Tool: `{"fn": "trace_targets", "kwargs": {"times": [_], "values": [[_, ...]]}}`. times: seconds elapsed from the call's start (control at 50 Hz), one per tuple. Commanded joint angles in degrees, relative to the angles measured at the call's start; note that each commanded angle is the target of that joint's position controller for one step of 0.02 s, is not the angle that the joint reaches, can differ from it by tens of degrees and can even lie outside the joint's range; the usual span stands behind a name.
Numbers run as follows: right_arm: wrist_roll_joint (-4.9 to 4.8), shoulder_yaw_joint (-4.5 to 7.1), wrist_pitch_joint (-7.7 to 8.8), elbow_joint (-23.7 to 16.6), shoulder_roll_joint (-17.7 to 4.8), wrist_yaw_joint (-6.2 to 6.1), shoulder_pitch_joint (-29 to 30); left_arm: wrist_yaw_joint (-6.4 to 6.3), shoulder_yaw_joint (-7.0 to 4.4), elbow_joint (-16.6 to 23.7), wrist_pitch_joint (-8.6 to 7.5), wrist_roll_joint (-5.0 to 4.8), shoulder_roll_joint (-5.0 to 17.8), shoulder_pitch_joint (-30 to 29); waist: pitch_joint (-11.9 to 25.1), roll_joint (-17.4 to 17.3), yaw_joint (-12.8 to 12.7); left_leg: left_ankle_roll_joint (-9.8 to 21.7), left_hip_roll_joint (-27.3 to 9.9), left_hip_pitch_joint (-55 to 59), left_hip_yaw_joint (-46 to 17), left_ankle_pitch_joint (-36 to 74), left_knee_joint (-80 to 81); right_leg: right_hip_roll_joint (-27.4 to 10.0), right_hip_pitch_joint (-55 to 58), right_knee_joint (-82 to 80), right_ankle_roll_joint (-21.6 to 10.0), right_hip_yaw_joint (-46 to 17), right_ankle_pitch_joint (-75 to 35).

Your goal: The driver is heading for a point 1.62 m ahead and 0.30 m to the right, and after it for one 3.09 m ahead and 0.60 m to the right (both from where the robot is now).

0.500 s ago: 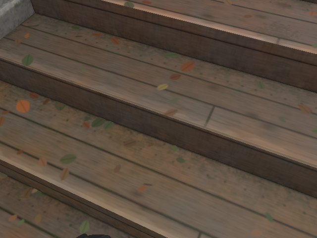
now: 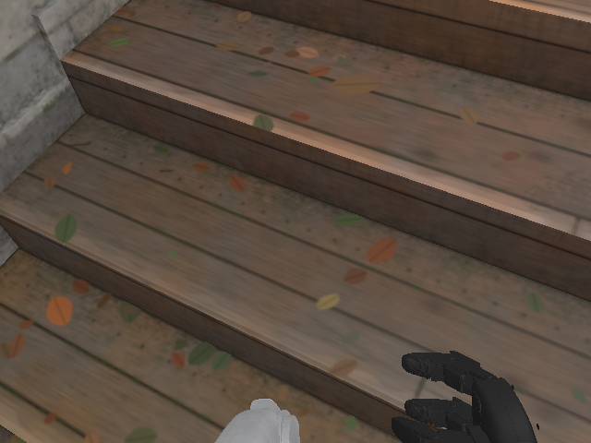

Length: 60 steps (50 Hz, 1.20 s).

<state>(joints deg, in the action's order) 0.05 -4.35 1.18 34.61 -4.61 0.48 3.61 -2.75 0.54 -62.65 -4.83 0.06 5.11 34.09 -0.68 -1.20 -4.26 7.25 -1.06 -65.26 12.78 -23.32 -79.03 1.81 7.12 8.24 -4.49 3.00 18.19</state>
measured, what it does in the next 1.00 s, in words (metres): climbs: left foot 0.16 m higher, then right foot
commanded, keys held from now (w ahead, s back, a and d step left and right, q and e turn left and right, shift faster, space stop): no key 0.56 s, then e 0.44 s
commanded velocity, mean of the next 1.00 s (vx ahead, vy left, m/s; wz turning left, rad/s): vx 0.07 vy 0.00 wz -0.14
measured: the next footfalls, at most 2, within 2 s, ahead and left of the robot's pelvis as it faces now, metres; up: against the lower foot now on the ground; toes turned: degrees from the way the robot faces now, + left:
left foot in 0.02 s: +0.24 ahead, +0.05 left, +0.16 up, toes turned +5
right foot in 0.64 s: +0.14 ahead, -0.16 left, +0.16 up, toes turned -14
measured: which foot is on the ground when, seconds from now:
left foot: up 0.00-0.00, down 0.02-1.00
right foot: down 0.00-0.04, up 0.06-0.62, down 0.64-1.00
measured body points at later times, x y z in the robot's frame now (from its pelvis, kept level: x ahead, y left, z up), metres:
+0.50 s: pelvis +0.16 +0.01 +0.16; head +0.17 +0.04 +0.61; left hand +0.25 +0.22 +0.00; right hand +0.19 -0.20 +0.02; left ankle +0.20 +0.05 -0.58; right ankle +0.17 -0.14 -0.47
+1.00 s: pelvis +0.17 -0.04 +0.15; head +0.17 -0.05 +0.60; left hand +0.34 +0.17 +0.05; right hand +0.34 -0.33 +0.09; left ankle +0.21 +0.05 -0.58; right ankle +0.10 -0.14 -0.57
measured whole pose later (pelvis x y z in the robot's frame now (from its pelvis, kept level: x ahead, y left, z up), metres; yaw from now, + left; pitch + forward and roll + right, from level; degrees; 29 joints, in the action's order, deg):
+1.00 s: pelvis +0.17 -0.04 +0.15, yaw -11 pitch +2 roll +2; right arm 2.2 5.0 4.5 41.5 -13.2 -3.5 -1.1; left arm 5.0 -3.1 -43.3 -3.7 0.7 10.5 13.7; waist 3.5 0.6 -0.5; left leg 3.2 -2.7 -17.0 16.9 -14.9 -30.1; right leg -3.6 -16.1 37.7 -0.6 0.7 19.7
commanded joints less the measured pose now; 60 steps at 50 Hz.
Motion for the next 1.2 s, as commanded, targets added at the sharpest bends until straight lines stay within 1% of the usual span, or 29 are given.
{"fn": "trace_targets", "kwargs": {"times": [0.02,0.04,0.06,0.08,0.1,0.12,0.14,0.18,0.24,0.32,0.42,0.52,0.58,0.6,0.62,0.66,0.68,0.7,0.74,0.8,0.86,0.92,0.98,1.0,1.02,1.04,1.08,1.14,1.2], "values": [[-1.77,3.84,1.05,1.8,-8.8,-0.44,-21.2,0.97,-3.44,4.7,-1.73,-1.57,16.8,-2.6,16.3,14.7,15.8,4.1,7.0,46.6,-1.9,12.1,21.8,-15.1,-5.7,21.7,-0.7,-2.9,-105.3],[0.46,5.24,1.47,6.6,-10.9,-1.01,-30.2,2.44,-4.04,5.8,-3.42,-3.27,15.7,-2.1,23.5,11.5,17.7,8.5,-0.3,62.6,-17.3,16.8,26.9,-10.5,-17.4,39.2,1.9,-2.1,-87.8],[1.65,7.37,0.92,7.9,-16.9,-1.83,-33.6,4.04,-4.3,7.5,-3.44,-4.5,14.7,-0.1,30.9,-8.0,18.4,20.5,-17.5,74.3,-47.9,41.7,41.4,3.3,-31.2,71.1,5.1,-0.9,-27.8],[1.09,7.63,0.29,7.1,-16.5,-2.43,-25.4,4.46,-5.67,7.1,-3.54,-1.22,15.4,-1.4,34.8,-6.5,13.3,19.8,-17.7,68.1,-60.8,48.6,53.5,6.3,-30.3,91.9,4.7,-10.2,-5.9],[0.07,7.74,0.87,7.3,-15.0,-2.17,-16.5,4.35,-5.28,10.6,-2.13,-0.4,11.0,-3.6,26.3,0.9,7.2,18.6,-17.4,59.6,-52.8,37.1,52.9,2.5,-35.3,96.4,5.0,-10.8,-5.9],[-0.03,7.29,1.31,9.5,-11.4,-2.36,-14.7,3.39,-4.97,12.5,-0.67,1.5,9.3,-8.5,15.7,8.9,6.4,15.2,-15.4,51.7,-45.9,24.9,51.5,0.1,-39.8,95.5,4.2,-7.7,-5.2],[0.47,6.73,1.77,12.8,-8.2,-3.1,-15.5,2.2,-4.33,14.9,0.52,2.32,6.8,-11.8,5.3,9.3,4.4,12.0,-12.6,43.1,-39.1,20.2,51.1,-1.3,-43.6,92.9,2.8,-8.2,-3.1],[1.75,5.35,2.79,16.9,-3.0,-2.99,-18.1,0.35,-2.92,17.3,2.67,2.19,3.4,-12.9,0.3,5.9,1.9,9.1,-10.5,37.6,-32.7,15.9,53.7,-0.9,-48.9,97.9,0.1,-8.7,-1.0],[1.87,5.33,5.26,18.7,-4.4,-2.2,-18.5,-0.19,-1.02,20.2,2.51,1.66,1.0,-13.7,1.3,3.9,-1.3,6.1,-7.5,35.9,-21.6,23.9,55.7,-1.7,-50.3,88.5,-0.8,-12.3,-7.2],[1.31,4.52,6.47,15.8,-7.8,-2.5,-19.1,-0.47,-2.54,16.6,4.15,1.01,6.2,-10.4,6.7,0.9,-0.7,5.8,-8.1,41.4,-16.8,46.5,59.1,-2.1,-44.7,78.2,3.0,-5.8,-12.4],[0.89,5.17,5.98,15.8,-8.5,-3.26,-24.9,-0.26,-3.49,14.7,5.78,1.92,7.1,-16.5,4.6,-3.2,3.5,3.3,-8.0,49.8,-17.4,32.7,60.8,-4.5,-46.5,72.0,5.1,-4.6,-13.6],[1.8,5.62,4.36,15.2,-7.6,-3.86,-26.1,0.21,-2.51,12.8,7.79,0.69,4.1,-18.4,0.9,-7.8,5.0,0.1,-7.8,51.1,-16.5,22.2,62.2,-3.7,-34.1,46.0,6.9,-1.5,-1.0],[2.89,6.38,2.51,16.6,-7.9,-3.53,-29.9,-0.97,-2.24,10.5,7.85,0.05,4.1,-14.5,0.0,-8.2,6.9,3.7,-10.7,55.3,-20.0,22.5,61.0,-1.5,-27.0,26.8,5.3,0.6,10.1],[0.74,5.35,3.42,12.5,-9.0,1.47,-15.5,5.14,-2.77,13.7,6.39,3.21,5.2,-21.7,-2.0,3.9,4.7,7.4,-15.6,51.6,-26.5,6.3,61.4,-7.3,-29.3,23.1,6.7,-4.0,2.1],[-1.54,4.31,2.77,12.4,-6.8,3.49,-14.2,7.22,-2.91,13.3,5.3,2.54,4.3,-22.1,0.7,4.6,3.4,6.1,-15.1,46.5,-28.0,-2.8,61.8,-7.8,-21.2,15.8,5.9,-4.4,-4.2],[-1.05,4.42,2.45,16.0,-6.0,5.34,-22.2,7.75,-3.36,13.6,2.87,1.45,6.5,-21.2,4.0,1.7,6.7,-0.3,-9.7,48.1,-22.4,-4.5,60.5,-8.0,-17.3,16.9,0.5,-7.9,-13.2],[1.74,6.6,3.56,13.4,-11.0,2.87,-22.3,6.8,-4.94,16.2,1.9,0.59,12.0,-27.8,3.6,4.7,9.9,-1.6,-3.6,52.9,-13.8,1.6,56.9,-6.6,-28.8,19.6,-4.4,-10.5,-6.0],[3.24,7.75,4.37,10.7,-14.0,0.82,-15.8,5.94,-5.23,17.5,1.22,1.35,12.5,-29.2,5.0,3.6,8.0,1.0,-2.8,57.0,-11.1,8.5,53.4,-5.7,-34.6,19.9,-5.6,-10.1,-8.3],[2.18,8.66,4.68,8.2,-14.5,-2.67,-15.2,4.74,-4.97,18.4,-0.15,1.97,10.9,-25.4,8.8,4.6,6.5,6.5,-6.3,57.3,-12.8,19.7,52.2,-6.2,-34.2,25.2,-6.3,-11.2,-12.5],[1.21,8.88,4.1,5.9,-12.6,-3.98,-14.3,4.49,-4.64,16.5,0.37,1.95,8.5,-13.8,9.2,-2.4,3.7,15.0,-19.0,55.4,-21.3,33.0,60.6,-3.7,-31.0,39.2,0.3,-5.3,1.4],[1.82,10.26,5.06,3.6,-14.3,-5.23,-6.5,4.63,-4.7,19.3,2.0,2.06,8.4,-15.5,6.6,0.2,2.9,12.8,-21.3,50.8,-18.2,34.6,64.0,-6.7,-29.6,51.4,4.0,-6.2,13.6],[2.48,10.69,5.34,2.5,-14.4,-5.39,-0.2,6.97,-3.36,21.8,1.89,0.86,6.5,-19.0,7.2,2.2,2.5,8.6,-16.5,54.5,-9.0,38.4,59.5,-7.7,-28.5,39.7,5.8,-3.8,7.1],[1.95,10.94,3.3,3.9,-14.7,-3.66,-3.8,8.8,-4.5,22.6,0.02,-0.01,8.9,-20.1,5.2,-0.9,4.9,4.8,-14.1,54.6,-5.4,21.0,56.1,-3.1,-24.8,21.9,2.6,0.9,-7.2],[2.01,10.12,2.79,5.3,-12.1,-2.74,-7.5,8.31,-5.2,22.9,-0.47,0.81,10.2,-19.6,5.2,0.7,5.8,2.1,-14.0,53.2,-4.8,13.6,53.0,-3.0,-22.7,18.6,-0.5,-1.5,-15.3],[1.8,9.53,2.98,2.5,-8.6,-2.92,-9.4,6.31,-6.52,23.3,-1.17,1.16,16.1,-18.4,8.4,11.7,8.0,-4.5,-5.6,48.0,3.2,5.7,40.1,-12.2,-18.6,18.3,-10.2,-16.2,-43.3],[0.87,9.39,4.45,-0.2,-10.0,-3.27,-6.0,5.41,-8.09,24.0,-1.4,1.12,21.7,-15.6,8.9,14.1,3.5,-9.6,2.1,34.2,0.5,-5.0,33.1,-21.4,-10.1,15.1,-20.5,-31.0,-51.8],[0.72,8.99,4.66,-1.9,-10.7,-2.61,2.4,5.61,-8.47,21.0,-2.43,4.09,19.2,-13.2,6.9,11.2,-1.3,-10.3,1.4,21.9,-11.9,-13.4,7.7,-20.1,-9.7,14.9,-17.5,-26.9,-41.2],[2.39,10.38,4.37,-1.9,-14.6,-3.0,-3.0,5.75,-5.64,24.4,-0.68,0.46,13.6,-25.7,7.7,4.7,5.1,-9.3,-0.3,24.5,-16.0,-5.4,-3.9,-17.4,-20.6,16.1,-14.0,-19.1,-42.3],[1.96,9.9,4.16,-0.3,-13.5,-2.83,-7.7,4.12,-3.48,28.9,0.32,1.03,11.8,-30.6,9.0,4.3,7.2,-13.5,0.2,30.9,-14.5,2.5,4.0,-13.9,-24.9,18.2,-11.5,-15.5,-36.8]]}}
Over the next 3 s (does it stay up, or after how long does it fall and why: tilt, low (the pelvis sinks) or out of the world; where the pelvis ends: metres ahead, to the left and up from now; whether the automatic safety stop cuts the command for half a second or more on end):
stays up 0.25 -0.11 0.15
